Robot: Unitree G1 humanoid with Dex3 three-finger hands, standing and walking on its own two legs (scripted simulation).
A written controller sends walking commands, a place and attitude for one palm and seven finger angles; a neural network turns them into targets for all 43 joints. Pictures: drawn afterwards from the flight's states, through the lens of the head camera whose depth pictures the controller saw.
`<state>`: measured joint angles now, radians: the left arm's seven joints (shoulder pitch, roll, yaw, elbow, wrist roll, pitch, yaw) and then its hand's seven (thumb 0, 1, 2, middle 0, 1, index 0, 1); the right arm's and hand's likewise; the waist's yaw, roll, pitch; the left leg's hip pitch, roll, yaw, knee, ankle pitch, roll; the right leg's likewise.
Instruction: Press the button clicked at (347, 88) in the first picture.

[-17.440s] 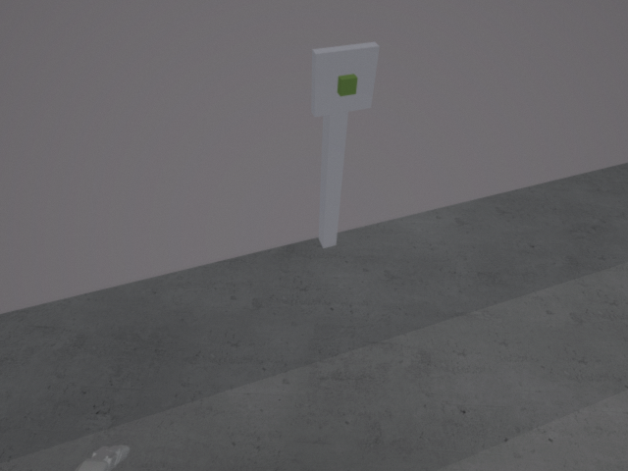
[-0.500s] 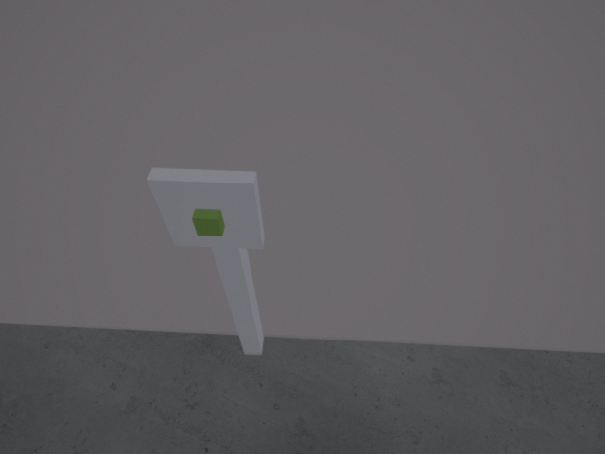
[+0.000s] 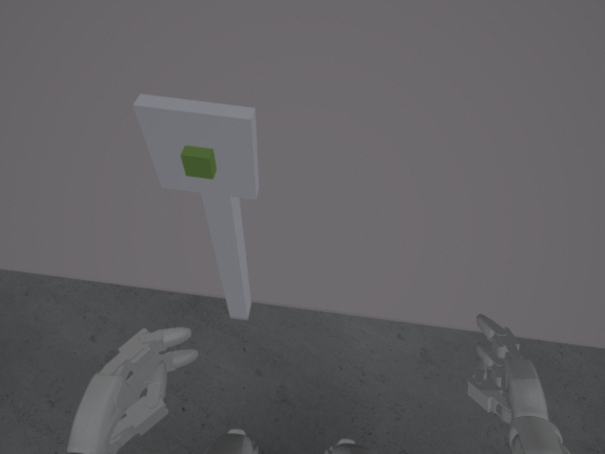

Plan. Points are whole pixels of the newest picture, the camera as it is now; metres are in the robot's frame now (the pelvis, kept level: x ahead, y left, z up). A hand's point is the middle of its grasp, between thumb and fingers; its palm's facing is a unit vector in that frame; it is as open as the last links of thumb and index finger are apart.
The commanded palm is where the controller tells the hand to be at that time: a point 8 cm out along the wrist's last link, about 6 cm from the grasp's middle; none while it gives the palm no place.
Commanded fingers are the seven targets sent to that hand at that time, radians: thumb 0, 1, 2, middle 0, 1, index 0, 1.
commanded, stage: raise the hand and make a fist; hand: left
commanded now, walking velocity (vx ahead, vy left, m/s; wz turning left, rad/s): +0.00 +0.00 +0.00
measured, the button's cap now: (199, 161) +0.54 +0.21 +0.04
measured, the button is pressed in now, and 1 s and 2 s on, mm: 0 0 0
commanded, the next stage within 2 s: aim a knuckle at the button in 1.60 s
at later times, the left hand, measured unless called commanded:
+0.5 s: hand (112, 388) +0.19 +0.23 +0.02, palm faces +0.05 -1.00 -0.06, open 3.1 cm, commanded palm +0.16 +0.27 +0.02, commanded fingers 0.00 0.90 0.90 -1.30 -1.50 -1.30 -1.50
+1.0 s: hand (106, 375) +0.20 +0.24 +0.02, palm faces -0.08 -1.00 -0.04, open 3.1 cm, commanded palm +0.18 +0.30 +0.03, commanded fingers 0.00 0.90 0.90 -1.30 -1.50 -1.30 -1.50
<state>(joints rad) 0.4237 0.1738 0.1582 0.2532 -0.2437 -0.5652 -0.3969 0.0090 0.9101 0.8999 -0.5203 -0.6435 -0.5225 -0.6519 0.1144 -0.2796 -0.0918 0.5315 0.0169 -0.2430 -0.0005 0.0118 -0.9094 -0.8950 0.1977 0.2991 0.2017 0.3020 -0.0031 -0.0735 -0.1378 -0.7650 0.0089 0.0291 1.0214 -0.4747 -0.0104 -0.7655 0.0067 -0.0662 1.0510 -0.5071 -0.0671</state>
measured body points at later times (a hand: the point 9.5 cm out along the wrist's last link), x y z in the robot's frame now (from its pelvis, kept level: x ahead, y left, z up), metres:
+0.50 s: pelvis -0.03 +0.03 -0.02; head +0.03 +0.04 +0.42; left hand +0.18 +0.28 +0.03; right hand +0.11 -0.21 -0.11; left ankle +0.01 +0.13 -0.67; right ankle +0.01 -0.07 -0.67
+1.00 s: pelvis -0.01 +0.05 -0.02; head +0.05 +0.08 +0.43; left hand +0.20 +0.30 +0.02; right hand +0.19 -0.17 -0.07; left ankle +0.01 +0.13 -0.67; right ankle +0.01 -0.07 -0.67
